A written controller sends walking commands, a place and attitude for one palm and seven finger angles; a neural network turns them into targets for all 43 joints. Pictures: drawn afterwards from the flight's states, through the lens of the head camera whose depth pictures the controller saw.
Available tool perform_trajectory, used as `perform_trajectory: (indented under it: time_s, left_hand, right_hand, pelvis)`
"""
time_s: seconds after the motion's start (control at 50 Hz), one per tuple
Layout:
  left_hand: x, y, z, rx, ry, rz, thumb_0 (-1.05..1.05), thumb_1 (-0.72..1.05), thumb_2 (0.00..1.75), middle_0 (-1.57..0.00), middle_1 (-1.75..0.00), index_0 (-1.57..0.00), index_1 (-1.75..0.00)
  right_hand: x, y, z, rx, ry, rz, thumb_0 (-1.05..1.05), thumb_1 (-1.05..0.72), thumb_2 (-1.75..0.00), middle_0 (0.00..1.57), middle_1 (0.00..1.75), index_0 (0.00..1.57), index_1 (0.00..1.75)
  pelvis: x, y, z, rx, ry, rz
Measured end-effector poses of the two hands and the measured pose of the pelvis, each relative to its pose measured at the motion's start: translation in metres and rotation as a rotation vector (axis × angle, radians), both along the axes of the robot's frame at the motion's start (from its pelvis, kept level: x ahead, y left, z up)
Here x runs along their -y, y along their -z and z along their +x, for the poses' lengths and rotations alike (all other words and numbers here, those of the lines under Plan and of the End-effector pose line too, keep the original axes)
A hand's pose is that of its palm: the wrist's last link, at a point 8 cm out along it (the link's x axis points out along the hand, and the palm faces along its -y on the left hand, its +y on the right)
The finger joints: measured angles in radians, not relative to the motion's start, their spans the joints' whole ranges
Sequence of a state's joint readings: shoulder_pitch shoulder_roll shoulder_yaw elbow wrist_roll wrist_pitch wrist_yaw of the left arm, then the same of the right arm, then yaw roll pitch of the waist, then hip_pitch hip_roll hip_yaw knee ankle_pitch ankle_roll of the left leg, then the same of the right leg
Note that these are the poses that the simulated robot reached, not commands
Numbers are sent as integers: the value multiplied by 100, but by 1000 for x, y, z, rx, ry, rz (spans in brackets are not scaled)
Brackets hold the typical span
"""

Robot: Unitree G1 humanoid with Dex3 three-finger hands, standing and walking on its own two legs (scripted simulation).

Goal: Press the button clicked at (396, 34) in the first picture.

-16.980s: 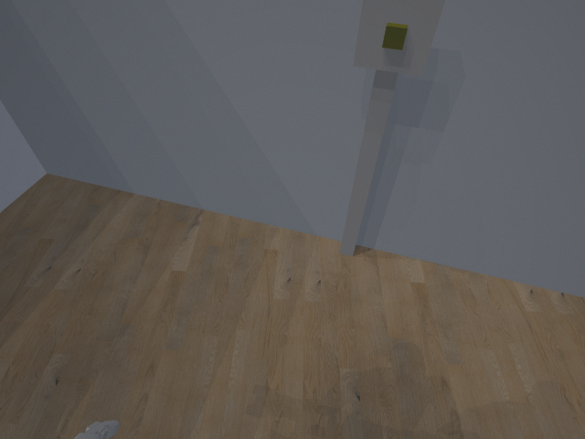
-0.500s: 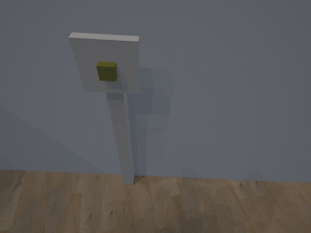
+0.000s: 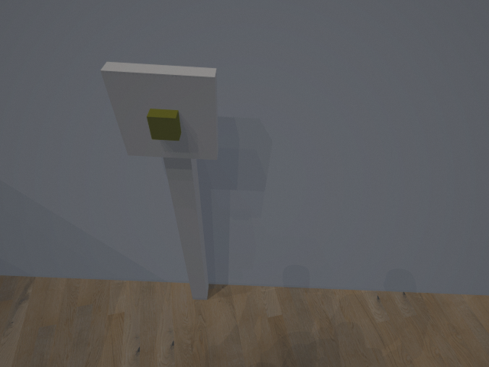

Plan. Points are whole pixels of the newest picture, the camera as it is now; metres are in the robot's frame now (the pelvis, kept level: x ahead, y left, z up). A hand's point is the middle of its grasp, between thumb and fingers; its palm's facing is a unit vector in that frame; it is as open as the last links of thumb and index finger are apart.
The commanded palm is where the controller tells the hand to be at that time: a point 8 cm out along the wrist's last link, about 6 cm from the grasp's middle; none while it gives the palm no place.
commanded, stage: look again from close up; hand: left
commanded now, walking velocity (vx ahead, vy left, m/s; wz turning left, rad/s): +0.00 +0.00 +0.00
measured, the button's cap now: (165, 123) +0.47 +0.18 +0.15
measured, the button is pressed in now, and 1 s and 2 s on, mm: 0 0 0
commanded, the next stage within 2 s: raise the hand and make a fist in 0.06 s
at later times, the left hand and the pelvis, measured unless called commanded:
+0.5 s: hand (159, 314) +0.20 +0.14 +0.01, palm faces +0.05 -1.00 +0.01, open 6.0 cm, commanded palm +0.11 +0.22 -0.03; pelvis +0.00 -0.03 -0.04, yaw +0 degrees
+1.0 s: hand (135, 302) +0.20 +0.18 +0.03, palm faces +0.07 -1.00 -0.03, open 3.1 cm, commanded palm +0.15 +0.23 +0.05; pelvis +0.01 -0.04 -0.04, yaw +1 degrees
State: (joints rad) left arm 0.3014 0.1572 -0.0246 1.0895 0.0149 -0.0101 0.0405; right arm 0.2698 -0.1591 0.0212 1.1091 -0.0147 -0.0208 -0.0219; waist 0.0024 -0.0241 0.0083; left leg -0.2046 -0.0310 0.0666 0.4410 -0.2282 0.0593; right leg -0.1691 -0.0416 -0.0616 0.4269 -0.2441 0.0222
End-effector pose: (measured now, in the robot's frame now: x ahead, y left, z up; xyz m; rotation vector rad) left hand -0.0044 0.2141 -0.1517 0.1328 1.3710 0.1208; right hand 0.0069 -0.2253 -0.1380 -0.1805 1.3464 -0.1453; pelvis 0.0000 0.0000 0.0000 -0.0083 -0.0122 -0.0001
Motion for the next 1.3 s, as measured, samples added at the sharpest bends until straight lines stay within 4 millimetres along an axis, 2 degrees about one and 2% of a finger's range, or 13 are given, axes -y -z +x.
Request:
perform_trajectory:
  time_s: [0.2, 0.28, 0.36, 0.42, 0.48, 0.58, 0.68, 0.74, 0.8, 0.92, 1.08, 1.22, 1.3]
  left_hand:
    - [-4, -7, 13, 24, -52, 16, 1, 92, 90, -20, -30, -20, -30]
    - [-28, -78, 92, 528, -106, 146, 4, 95, 89, -23, -32, -22, -32]
    - [-14, -157, 168, 1006, -53, 136, 3, 94, 90, -28, -39, -27, -39]
    - [3, -183, 193, 1276, 6, 36, 2, 93, 90, -34, -46, -33, -45]
    - [15, -168, 186, 1380, 63, -88, 1, 92, 90, -41, -53, -41, -53]
    - [7, -117, 129, 1177, 36, -97, 1, 91, 90, -55, -68, -54, -67]
    - [-15, -138, 89, 1242, -61, 90, 2, 90, 90, -69, -82, -68, -82]
    - [-15, -165, 101, 1428, -25, 125, 2, 90, 90, -77, -91, -76, -91]
    - [-3, -177, 133, 1511, 97, 30, 2, 90, 90, -85, -100, -84, -100]
    - [4, -168, 183, 1265, 191, -150, 2, 90, 90, -101, -118, -101, -118]
    - [-30, -207, 173, 1356, 39, 18, 2, 90, 90, -120, -139, -120, -139]
    - [-26, -203, 175, 1335, 107, -62, 2, 90, 90, -128, -147, -127, -147]
    - [-33, -220, 184, 1387, 124, -39, 2, 90, 90, -129, -149, -129, -148]
  right_hand:
    - [0, 0, 7, 10, 4, -1, 1, -92, -90, 20, 30, 20, 30]
    - [9, -10, 40, 289, -6, -20, 1, -92, -89, 20, 30, 21, 30]
    - [19, -14, 89, 529, -39, -12, 1, -92, -90, 20, 30, 20, 30]
    - [29, -26, 126, 662, -45, -20, 1, -91, -89, 20, 30, 21, 30]
    - [41, -42, 157, 757, -80, -39, 1, -91, -89, 20, 30, 21, 30]
    - [59, -62, 202, 855, -169, -97, 1, -90, -90, 20, 30, 20, 30]
    - [57, -58, 226, 886, -231, -101, 1, -91, -90, 20, 30, 20, 30]
    - [46, -42, 226, 873, -260, -65, 1, -91, -90, 19, 30, 20, 30]
    - [35, -25, 214, 833, -250, -15, 1, -90, -90, 20, 30, 20, 30]
    - [29, -14, 167, 721, -95, 28, 1, -90, -89, 20, 30, 21, 30]
    - [40, -22, 134, 640, -51, -42, 1, -90, -90, 20, 30, 21, 30]
    - [34, -37, 149, 705, -111, -79, 1, -90, -90, 20, 30, 20, 30]
    - [18, -52, 165, 784, -126, -66, 1, -90, -90, 20, 30, 20, 30]
  pelvis:
    - [-1, 1, 7, -4, -3, -4]
    - [1, 5, 7, -15, -5, 31]
    - [2, 13, 3, -42, -30, 20]
    - [10, 23, 1, -98, -11, 20]
    - [24, 36, -2, -134, 1, 24]
    - [39, 52, -3, -161, -15, 12]
    - [47, 61, -1, -177, -50, -16]
    - [49, 66, -5, -181, -70, -33]
    - [50, 67, -10, -182, -72, -38]
    - [45, 52, -3, -167, -36, -11]
    - [28, 37, 7, -140, -19, -9]
    - [12, 34, 4, -126, -30, -24]
    - [6, 30, 5, -107, -28, -24]
